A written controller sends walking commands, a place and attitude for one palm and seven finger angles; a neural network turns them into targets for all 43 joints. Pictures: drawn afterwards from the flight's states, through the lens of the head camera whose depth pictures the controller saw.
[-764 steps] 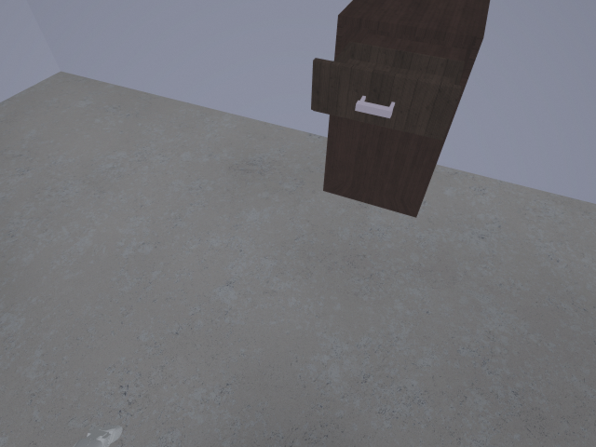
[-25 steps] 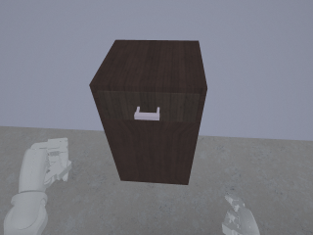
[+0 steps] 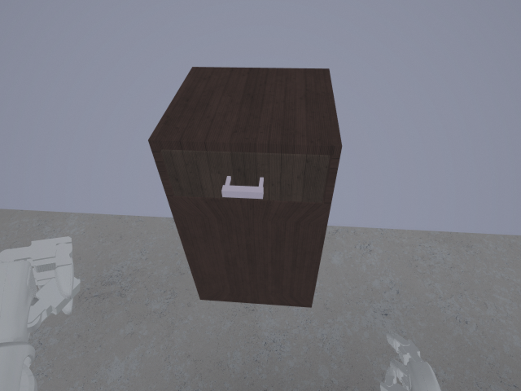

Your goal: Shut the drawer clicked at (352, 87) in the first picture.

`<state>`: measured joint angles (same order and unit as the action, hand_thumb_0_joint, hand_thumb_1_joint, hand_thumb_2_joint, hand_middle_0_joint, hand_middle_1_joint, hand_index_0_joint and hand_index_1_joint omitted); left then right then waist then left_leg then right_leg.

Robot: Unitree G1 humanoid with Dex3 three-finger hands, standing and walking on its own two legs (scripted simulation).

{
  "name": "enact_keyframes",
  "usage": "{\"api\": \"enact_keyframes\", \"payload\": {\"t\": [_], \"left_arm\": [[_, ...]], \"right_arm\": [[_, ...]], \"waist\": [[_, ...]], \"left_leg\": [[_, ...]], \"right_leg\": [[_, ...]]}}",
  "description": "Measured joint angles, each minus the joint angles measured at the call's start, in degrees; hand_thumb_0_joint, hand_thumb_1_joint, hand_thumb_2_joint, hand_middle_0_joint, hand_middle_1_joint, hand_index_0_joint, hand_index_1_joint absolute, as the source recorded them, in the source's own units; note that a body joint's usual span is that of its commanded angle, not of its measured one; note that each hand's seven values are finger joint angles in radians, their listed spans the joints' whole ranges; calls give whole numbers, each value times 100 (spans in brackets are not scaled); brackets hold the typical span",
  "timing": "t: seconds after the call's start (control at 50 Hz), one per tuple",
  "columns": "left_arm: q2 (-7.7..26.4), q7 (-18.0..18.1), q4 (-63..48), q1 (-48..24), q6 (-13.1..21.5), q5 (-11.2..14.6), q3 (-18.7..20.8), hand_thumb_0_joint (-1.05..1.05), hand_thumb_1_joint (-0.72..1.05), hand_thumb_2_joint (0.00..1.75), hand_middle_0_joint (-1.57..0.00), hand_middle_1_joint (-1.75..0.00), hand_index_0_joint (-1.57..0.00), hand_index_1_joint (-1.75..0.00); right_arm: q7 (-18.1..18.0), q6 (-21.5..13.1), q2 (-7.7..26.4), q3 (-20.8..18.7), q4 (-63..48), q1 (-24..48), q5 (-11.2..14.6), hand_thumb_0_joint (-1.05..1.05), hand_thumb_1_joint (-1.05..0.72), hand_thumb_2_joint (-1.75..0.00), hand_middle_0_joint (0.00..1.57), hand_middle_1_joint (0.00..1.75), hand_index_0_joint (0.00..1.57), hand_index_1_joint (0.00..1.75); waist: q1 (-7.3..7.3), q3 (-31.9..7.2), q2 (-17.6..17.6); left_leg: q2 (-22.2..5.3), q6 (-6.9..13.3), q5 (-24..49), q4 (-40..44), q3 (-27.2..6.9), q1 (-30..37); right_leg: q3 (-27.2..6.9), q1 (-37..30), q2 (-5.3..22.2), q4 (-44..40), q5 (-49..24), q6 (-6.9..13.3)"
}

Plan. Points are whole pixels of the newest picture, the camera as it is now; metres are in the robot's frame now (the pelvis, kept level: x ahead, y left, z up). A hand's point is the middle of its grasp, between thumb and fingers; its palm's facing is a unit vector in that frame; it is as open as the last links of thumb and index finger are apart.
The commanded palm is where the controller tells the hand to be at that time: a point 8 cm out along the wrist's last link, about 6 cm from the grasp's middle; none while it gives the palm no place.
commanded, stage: step back with the hand held close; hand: left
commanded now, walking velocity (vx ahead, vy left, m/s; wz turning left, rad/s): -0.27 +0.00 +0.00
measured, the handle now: (243, 186) +0.61 +0.13 -0.07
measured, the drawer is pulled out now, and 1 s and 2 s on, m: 0.00 0.00 0.00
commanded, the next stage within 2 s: stop stepping back and stand still in 1.46 s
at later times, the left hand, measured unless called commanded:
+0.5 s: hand (28, 316) +0.14 +0.27 +0.16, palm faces +0.37 -0.79 -0.49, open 3.3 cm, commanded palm +0.08 +0.30 +0.17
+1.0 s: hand out of the picture +0.09 +0.27 +0.16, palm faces +0.38 -0.75 -0.54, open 3.3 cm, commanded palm +0.02 +0.30 +0.17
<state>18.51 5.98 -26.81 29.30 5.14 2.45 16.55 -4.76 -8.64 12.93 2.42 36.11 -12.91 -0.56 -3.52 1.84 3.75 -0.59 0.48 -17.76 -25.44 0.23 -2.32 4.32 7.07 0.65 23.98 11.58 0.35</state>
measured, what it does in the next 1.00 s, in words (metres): walks backwards: right foot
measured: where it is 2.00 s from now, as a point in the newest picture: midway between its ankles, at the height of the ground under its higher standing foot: outside the picture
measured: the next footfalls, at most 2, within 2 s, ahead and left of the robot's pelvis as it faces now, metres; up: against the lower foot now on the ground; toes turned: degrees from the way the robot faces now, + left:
right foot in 0.90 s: -0.02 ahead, -0.11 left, +0.00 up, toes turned +4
right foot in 1.60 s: -0.33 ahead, -0.12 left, +0.00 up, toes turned +0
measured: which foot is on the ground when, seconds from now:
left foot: down 0.00-1.00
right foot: down 0.00-0.82, up 0.84-0.88, down 0.90-1.00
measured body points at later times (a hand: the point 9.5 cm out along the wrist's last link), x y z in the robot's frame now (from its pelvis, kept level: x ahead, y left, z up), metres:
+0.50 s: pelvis -0.05 +0.02 -0.01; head -0.04 +0.02 +0.44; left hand +0.12 +0.31 +0.19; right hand +0.14 -0.21 -0.08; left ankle -0.04 +0.11 -0.74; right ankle +0.02 -0.12 -0.74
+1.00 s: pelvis -0.10 +0.02 -0.01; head -0.07 +0.03 +0.43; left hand +0.07 +0.31 +0.19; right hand +0.06 -0.23 -0.09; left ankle -0.04 +0.11 -0.74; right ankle -0.06 -0.11 -0.74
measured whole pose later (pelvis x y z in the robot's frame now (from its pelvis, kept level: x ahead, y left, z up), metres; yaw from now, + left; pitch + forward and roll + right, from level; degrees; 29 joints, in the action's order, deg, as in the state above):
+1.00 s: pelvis -0.10 +0.02 -0.01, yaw +1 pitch +2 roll -2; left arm 24.6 7.6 -34.1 35.3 16.3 0.0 26.6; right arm -4.3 -4.8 11.8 -1.1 33.6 -12.9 -0.5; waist 1.1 1.7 -0.4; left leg 0.9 1.9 -12.3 -35.2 -1.1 -24.6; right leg -1.4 20.4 -1.9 32.4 14.1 -0.6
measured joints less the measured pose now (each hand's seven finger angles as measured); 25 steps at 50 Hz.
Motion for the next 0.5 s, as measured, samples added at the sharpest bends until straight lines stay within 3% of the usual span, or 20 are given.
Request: {"api": "enact_keyframes", "payload": {"t": [0.1,0.22,0.38,0.5], "left_arm": [[95,23,-28,63,406,-37,420,2,88,90,-140,-160,-141,-160],[136,-22,-119,433,535,-11,335,2,89,90,-140,-160,-141,-160],[434,9,-448,754,574,26,499,2,88,90,-140,-160,-141,-159],[356,69,-375,526,641,-61,578,2,88,90,-140,-160,-141,-159]], "right_arm": [[64,251,53,-98,-135,185,-36,1,-90,-90,20,30,21,30],[77,537,144,-299,-232,316,-7,1,-91,-90,20,30,21,30],[7,743,48,-375,-324,248,56,1,-91,-90,20,30,21,30],[2,693,-55,-277,-427,299,52,1,-91,-90,20,30,21,30]], "waist": [[241,-32,34],[399,61,-36],[346,12,-240],[270,-21,-343]], "left_leg": [[-20,13,25,-121,-27,-427],[136,105,206,-21,54,-764],[272,190,247,-209,93,-1015],[332,244,271,-431,155,-1162]], "right_leg": [[28,305,-21,-124,-150,-13],[-62,722,132,-77,-276,-106],[-114,1003,274,182,-285,-187],[-183,1190,339,460,-302,-206]]}}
